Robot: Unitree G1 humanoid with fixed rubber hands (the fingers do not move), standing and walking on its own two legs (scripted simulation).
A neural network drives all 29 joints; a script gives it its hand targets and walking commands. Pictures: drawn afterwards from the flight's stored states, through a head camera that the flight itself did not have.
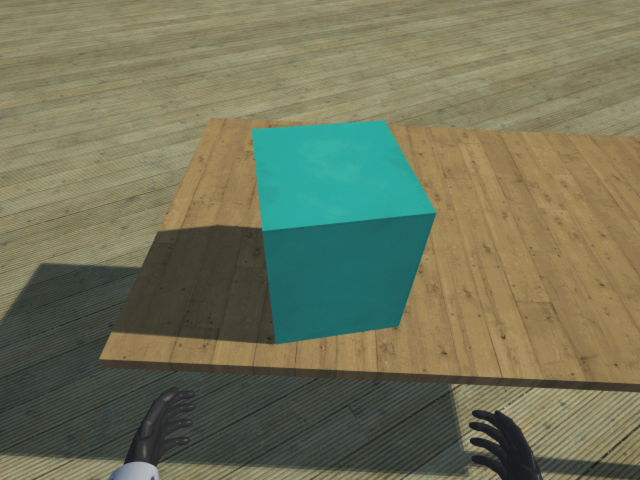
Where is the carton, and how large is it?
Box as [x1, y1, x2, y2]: [252, 120, 435, 343]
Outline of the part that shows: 383,120 252,129 263,241 276,343 397,326 399,323 435,215 435,211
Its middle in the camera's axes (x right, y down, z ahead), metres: +0.01 -0.01 +0.59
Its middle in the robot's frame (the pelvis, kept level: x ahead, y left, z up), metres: +0.46 +0.03 +0.06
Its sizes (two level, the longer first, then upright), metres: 0.210 0.200 0.250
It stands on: a table, 0.71 m high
